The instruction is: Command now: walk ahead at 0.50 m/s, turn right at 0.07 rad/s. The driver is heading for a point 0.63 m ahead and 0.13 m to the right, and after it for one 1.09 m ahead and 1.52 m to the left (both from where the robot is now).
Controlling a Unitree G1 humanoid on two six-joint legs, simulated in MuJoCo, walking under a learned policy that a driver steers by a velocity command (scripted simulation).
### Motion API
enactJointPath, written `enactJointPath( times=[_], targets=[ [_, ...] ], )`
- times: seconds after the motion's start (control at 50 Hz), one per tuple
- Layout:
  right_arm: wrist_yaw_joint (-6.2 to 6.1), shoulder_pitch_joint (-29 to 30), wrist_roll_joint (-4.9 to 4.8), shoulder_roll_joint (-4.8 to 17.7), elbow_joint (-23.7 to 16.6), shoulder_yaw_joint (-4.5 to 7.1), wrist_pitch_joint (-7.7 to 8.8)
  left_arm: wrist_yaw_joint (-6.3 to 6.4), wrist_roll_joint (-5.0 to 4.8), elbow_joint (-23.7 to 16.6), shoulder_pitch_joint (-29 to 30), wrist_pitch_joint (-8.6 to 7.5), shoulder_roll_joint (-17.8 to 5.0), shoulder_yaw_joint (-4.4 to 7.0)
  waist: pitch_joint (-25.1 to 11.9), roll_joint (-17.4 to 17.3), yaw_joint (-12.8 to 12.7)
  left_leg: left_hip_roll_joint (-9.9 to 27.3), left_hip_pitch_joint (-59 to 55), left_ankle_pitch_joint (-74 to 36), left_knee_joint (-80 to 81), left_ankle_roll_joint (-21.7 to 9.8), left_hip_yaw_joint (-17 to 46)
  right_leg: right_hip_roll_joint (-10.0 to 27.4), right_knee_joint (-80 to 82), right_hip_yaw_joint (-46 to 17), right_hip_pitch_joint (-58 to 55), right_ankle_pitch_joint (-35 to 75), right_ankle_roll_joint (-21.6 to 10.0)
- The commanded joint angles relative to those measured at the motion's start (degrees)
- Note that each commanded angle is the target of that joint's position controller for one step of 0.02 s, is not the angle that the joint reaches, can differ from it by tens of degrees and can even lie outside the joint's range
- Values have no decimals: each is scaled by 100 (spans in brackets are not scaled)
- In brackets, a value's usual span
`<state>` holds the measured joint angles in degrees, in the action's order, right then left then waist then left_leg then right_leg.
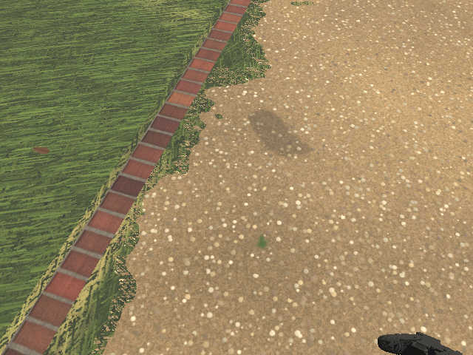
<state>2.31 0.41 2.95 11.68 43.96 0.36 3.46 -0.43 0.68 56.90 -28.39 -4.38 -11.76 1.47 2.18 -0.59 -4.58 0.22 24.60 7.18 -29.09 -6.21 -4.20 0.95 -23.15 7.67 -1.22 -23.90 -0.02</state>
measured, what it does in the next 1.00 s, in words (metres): walks ahead, turning right: right foot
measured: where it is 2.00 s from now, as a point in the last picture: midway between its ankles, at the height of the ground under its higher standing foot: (312, 331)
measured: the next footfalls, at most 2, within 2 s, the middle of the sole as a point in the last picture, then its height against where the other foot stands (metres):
right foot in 0.54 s outside the picture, level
left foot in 1.06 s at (294, 280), level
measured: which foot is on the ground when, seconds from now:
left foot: down 0.00-0.56, up 0.58-1.00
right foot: down 0.00-0.00, up 0.02-0.52, down 0.54-1.00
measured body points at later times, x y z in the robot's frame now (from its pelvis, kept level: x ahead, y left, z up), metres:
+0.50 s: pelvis +0.24 -0.01 +0.00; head +0.27 -0.02 +0.45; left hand +0.47 +0.16 -0.11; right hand +0.13 -0.24 -0.14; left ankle +0.10 +0.08 -0.73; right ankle +0.35 -0.12 -0.71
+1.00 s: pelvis +0.48 -0.10 +0.01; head +0.51 -0.12 +0.46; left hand +0.58 +0.15 -0.13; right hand +0.53 -0.37 -0.12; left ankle +0.67 -0.06 -0.70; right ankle +0.35 -0.10 -0.73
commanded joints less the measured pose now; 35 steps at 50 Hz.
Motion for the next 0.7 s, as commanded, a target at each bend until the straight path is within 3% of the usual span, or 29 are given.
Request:
enactJointPath(
  times=[0.02,0.04,0.06,0.08,0.12,0.14,0.2,0.26,0.34,0.42,0.48,0.52,0.54,0.56,0.58,0.6,0.62,0.64,0.68,0.7],
  targets=[
    [-227,-2634,151,1657,413,508,107,-16,-182,-589,-342,-26,-63,-49,-1851,-1403,1096,2564,-4641,937,951,-1010,3506,-121,-4180,-52,3540,-487,-387],
    [-243,-2565,-113,1533,402,528,40,66,-62,-478,-70,36,-788,163,-1663,-668,1187,2537,-4025,1007,1248,-1053,3761,-77,-4783,-839,3896,-580,-468],
    [-233,-2044,-154,1160,389,417,50,47,-63,-574,324,32,-815,209,-848,-453,925,2206,-3311,830,1382,-848,2834,190,-4732,-1020,3990,-49,-532],
    [-200,-1698,-164,809,372,333,101,22,-70,-552,447,26,-651,184,-418,-359,752,1927,-2608,408,1646,-642,2188,351,-4444,-1005,3789,343,-520],
    [-223,-1446,-184,488,415,251,189,-36,63,-416,343,169,-495,197,-107,-441,457,1506,-1885,-42,1952,-287,1331,485,-4132,-988,3329,666,-428],
    [-235,-1501,-181,465,462,244,239,-77,90,-384,304,240,-401,202,-106,-424,394,1459,-1776,-323,2018,-256,1093,456,-4143,-962,3223,776,-399],
    [-268,-1791,-239,576,635,287,356,-157,99,-543,721,348,-311,240,37,-321,310,1405,-1841,-953,2156,-237,531,492,-4069,-912,3658,1277,-341],
    [-301,-2094,-214,521,784,275,353,-202,99,-755,1320,381,-279,238,213,-317,382,1355,-1982,-1172,2204,-220,103,523,-3690,-853,4161,1876,-285],
    [-338,-2311,-204,583,921,265,339,-267,102,-1057,2157,353,-178,144,395,-300,518,1266,-2070,-1661,2134,-122,-442,400,-2414,-494,3990,2511,-308],
    [-404,-2720,-179,735,1125,291,264,-311,131,-1337,2764,340,-223,99,488,-274,679,1466,-2753,-2461,1850,-75,-747,238,-1622,-73,3843,2203,-555],
    [-460,-2655,-159,936,1159,334,175,-271,145,-1329,2523,346,-346,155,210,-450,471,1536,-3144,-4672,933,-11,-1028,-201,-1399,246,3151,1390,-883],
    [-465,-2564,-147,1125,1125,394,71,-220,150,-1099,1677,313,-546,273,-328,-528,99,1564,-3091,-5323,-581,-25,-1095,-592,-1164,296,2135,840,-1171],
    [-433,-2477,-172,1161,1057,407,33,-167,193,-840,866,261,-746,388,-760,-300,-293,1461,-2488,-4464,-1896,95,-1162,-664,-635,72,961,991,-1367],
    [-399,-2500,-168,888,857,348,51,-76,237,-719,253,244,-1322,570,-1286,383,-463,1174,-1111,-1683,-3707,269,-1133,582,-427,-1582,-387,485,-1715],
    [-275,-2427,-260,519,391,305,114,-65,119,-869,574,302,-1828,680,-1595,1518,-54,-256,1317,2452,-5624,599,-391,1938,518,-4983,-1632,609,-2701],
    [-246,-1653,-185,914,247,358,198,-37,-8,-845,561,370,-1661,649,-1129,399,-256,117,1979,1935,-5561,539,568,1827,833,-4540,-1323,827,-2514],
    [-219,-1485,-265,836,154,329,281,9,-27,-827,865,363,-1410,579,-523,213,-41,365,1974,1351,-5129,504,588,1714,891,-3791,-626,1297,-2298],
    [-241,-1629,-264,811,253,331,306,16,-16,-826,1105,330,-1124,508,-134,-223,271,550,1591,1093,-4537,520,577,1433,970,-3243,103,2095,-2007],
    [-235,-1839,-64,699,307,313,101,46,-63,-891,1410,225,-904,421,-119,-169,606,691,874,1021,-3922,664,613,913,1051,-2472,812,2873,-1739],
    [-213,-1849,-17,663,286,315,-2,36,-83,-885,1353,156,-906,407,-175,-101,644,666,753,1026,-3775,732,567,799,1056,-2353,925,3192,-1735]
  ],
)
Velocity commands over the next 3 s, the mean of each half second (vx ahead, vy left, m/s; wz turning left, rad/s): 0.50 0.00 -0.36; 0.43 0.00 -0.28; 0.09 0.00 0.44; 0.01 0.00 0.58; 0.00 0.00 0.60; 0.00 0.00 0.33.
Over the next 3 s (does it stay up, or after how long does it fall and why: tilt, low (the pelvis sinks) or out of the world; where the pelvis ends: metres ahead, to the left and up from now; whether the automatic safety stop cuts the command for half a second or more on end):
stays up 0.57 -0.16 0.02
